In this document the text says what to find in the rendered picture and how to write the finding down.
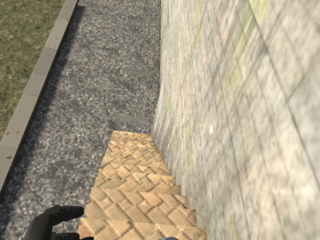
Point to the robot left hand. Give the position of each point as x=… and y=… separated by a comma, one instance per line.
x=41, y=226

